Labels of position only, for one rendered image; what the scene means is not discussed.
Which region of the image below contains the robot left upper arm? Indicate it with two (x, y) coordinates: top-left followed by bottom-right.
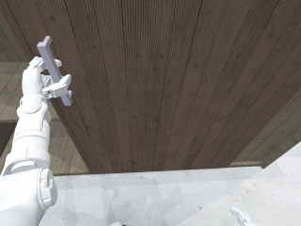
(0, 168), (58, 226)

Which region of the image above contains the wardrobe door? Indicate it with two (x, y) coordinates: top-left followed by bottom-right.
(233, 89), (301, 162)
(0, 0), (301, 175)

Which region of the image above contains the handle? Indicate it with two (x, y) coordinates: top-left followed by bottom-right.
(37, 36), (72, 106)

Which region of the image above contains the left robot forearm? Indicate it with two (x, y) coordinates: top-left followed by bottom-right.
(0, 93), (51, 179)

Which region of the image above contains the robot right hand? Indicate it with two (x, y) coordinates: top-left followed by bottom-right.
(230, 206), (257, 226)

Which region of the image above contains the robot left hand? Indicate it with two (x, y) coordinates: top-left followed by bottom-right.
(22, 56), (71, 100)

